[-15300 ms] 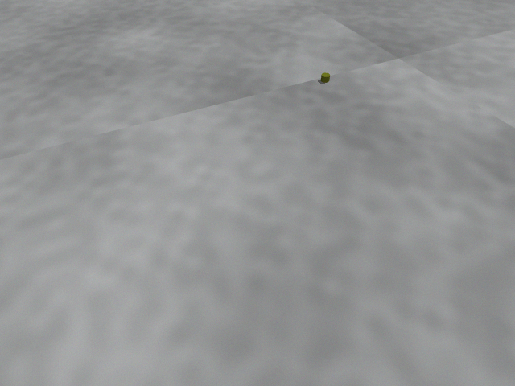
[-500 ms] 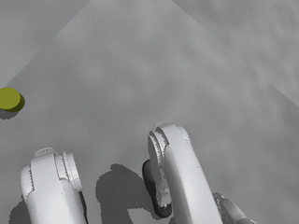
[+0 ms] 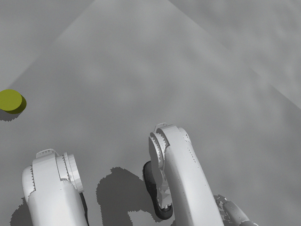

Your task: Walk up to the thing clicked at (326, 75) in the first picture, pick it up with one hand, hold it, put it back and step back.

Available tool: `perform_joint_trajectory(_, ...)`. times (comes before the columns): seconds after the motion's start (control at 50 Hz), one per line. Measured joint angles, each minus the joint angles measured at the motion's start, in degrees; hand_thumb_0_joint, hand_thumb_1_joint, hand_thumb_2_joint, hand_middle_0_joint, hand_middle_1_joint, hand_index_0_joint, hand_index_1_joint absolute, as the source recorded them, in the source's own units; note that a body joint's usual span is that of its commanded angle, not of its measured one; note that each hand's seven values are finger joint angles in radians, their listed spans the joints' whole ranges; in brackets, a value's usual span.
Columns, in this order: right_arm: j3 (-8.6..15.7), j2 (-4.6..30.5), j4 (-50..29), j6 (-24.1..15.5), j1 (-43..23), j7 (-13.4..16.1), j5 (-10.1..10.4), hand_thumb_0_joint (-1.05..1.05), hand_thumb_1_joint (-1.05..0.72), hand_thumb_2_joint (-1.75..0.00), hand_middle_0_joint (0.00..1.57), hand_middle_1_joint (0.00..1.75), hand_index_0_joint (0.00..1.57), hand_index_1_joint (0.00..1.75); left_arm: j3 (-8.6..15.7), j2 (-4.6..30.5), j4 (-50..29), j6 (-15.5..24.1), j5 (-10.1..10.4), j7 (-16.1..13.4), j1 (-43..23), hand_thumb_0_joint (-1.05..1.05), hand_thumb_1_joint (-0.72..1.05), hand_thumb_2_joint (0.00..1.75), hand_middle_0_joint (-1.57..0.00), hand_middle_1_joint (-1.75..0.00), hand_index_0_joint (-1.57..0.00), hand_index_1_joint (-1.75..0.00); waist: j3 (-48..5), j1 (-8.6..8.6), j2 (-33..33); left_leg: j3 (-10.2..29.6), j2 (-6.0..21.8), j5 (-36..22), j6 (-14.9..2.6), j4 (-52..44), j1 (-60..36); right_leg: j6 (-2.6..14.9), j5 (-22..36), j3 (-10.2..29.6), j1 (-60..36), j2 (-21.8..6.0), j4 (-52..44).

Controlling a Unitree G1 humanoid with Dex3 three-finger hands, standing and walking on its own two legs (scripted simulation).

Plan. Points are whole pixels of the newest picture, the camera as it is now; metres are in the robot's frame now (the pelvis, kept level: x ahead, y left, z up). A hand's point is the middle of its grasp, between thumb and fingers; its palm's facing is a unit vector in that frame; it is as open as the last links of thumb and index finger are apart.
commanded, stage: approach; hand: left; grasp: from above
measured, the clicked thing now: (11, 102) +0.48 +0.31 -0.29
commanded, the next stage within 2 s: close in in 0.64 s
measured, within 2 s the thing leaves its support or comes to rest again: neither
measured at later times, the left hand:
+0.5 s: hand (10, 82) +0.50 +0.27 -0.17, palm faces -0.37 -0.08 -0.93, open 13.9 cm
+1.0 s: hand out of the picture +0.46 +0.33 -0.19, palm faces -0.48 -0.12 -0.87, open 14.0 cm
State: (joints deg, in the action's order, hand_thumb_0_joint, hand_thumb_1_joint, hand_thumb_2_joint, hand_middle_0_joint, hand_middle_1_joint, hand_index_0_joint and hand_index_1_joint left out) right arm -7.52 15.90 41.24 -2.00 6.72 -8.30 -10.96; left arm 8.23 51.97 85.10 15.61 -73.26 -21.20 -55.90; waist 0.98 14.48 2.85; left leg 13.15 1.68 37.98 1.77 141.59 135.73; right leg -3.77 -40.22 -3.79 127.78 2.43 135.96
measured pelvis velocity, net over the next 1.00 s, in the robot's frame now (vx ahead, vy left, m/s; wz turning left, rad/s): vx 0.00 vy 0.00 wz -0.01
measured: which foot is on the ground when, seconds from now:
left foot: down 0.00-1.00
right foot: down 0.00-1.00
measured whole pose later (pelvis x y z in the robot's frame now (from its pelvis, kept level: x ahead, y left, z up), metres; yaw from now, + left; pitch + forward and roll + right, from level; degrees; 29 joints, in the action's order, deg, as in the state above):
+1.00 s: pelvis +0.00 +0.00 +0.00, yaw +0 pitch +31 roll -11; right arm -9.4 16.8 39.1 -2.3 6.7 -7.7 -10.8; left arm 2.9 50.9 84.1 16.6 -71.6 -19.2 -58.0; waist 3.1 15.4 4.5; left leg 14.1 1.3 39.0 2.3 142.1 135.0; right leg -3.8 -41.1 -4.6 126.8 2.3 136.0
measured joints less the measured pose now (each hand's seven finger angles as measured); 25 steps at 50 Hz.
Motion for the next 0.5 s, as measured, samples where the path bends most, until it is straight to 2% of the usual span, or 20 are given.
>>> perform_joint_trajectory(0.1, 0.03, 0.02, -0.08, 0.12, 0.37, 0.02, 0.13, 0.0, -0.91, -0.9, 0.21, 0.3, 0.2, 0.3, -0.76, -0.58, -0.71, -0.3, 0.3, 0.6, 0.52, 0.0, -0.55, 1.02, -0.1, -1.02, -0.09, -1.03, -0.03, -0.14, -0.26, -0.17, -0.01, -0.05, -0.18, -0.24, -0.07, -0.3, 0.01, 0.12, -0.16, -0.05, -0.27)
perform_joint_trajectory(0.2, 0.18, -0.26, 0.17, -0.13, 0.7, 0.02, 0.42, 0.0, -0.9, -0.89, 0.21, 0.3, 0.2, 0.3, -3.7, -2.34, -1.19, -0.46, 0.66, 0.35, -0.35, 0.0, -0.53, 1.0, -0.09, -1.04, -0.1, -1.05, -0.51, -0.15, -0.11, -0.54, -0.04, -0.23, -0.23, -0.62, -0.1, -0.14, 0.06, 0.36, -0.13, -0.19, -0.42)
perform_joint_trajectory(0.3, -0.31, -0.5, 0.02, -1.05, 0.6, 0.29, 0.48, 0.0, -0.9, -0.89, 0.21, 0.3, 0.2, 0.3, -6.52, -4.45, 1.36, -1.03, 0.16, -1.55, -3.65, 0.0, -0.52, 0.99, -0.09, -1.06, -0.1, -1.06, -0.84, 1.19, 0.19, -0.51, 0.01, -0.55, -0.12, -0.92, 0.12, 0.18, 0.46, 0.28, 0.25, -0.15, -0.68)
perform_joint_trajectory(0.36, -0.72, -0.42, -0.48, -1.65, 0.65, 0.45, 0.27, 0.0, -0.9, -0.89, 0.21, 0.3, 0.2, 0.3, -6.16, -5.48, 2.58, -2.0, -1.19, -3.45, -5.21, 0.0, -0.52, 0.99, -0.09, -1.07, -0.1, -1.06, -0.75, 2.58, 0.05, -0.32, 0.1, -0.69, -0.03, -1.01, 0.32, 0.29, 0.79, 0.11, 0.55, -0.03, -0.86)
perform_joint_trajectory(0.42, -1.13, -0.11, -1.1, -1.95, 1.16, 0.32, -0.01, 0.0, -0.9, -0.89, 0.21, 0.3, 0.2, 0.3, -4.34, -6.17, 4.16, -3.95, -2.18, -5.71, -6.39, 0.0, -0.51, 0.98, -0.09, -1.07, -0.11, -1.06, -0.87, 4.03, -0.39, -0.31, 0.29, -0.73, 0.08, -1.05, 0.61, 0.4, 1.07, 0.12, 1.12, 0.15, -0.85)
perform_joint_trajectory(0.5, -1.83, 0.42, -1.58, -2.05, 1.97, -0.02, 0.03, 0.0, -0.9, -0.89, 0.21, 0.3, 0.2, 0.3, -2.73, -6.2, 6.62, -7.61, -1.59, -7.34, -7.47, 0.0, -0.51, 0.98, -0.1, -1.06, -0.11, -1.05, -0.94, 5.37, -1.33, -0.39, 0.77, -0.68, 0.08, -1.14, 0.99, -0.09, 1.51, 0.3, 2.04, 0.58, -0.9)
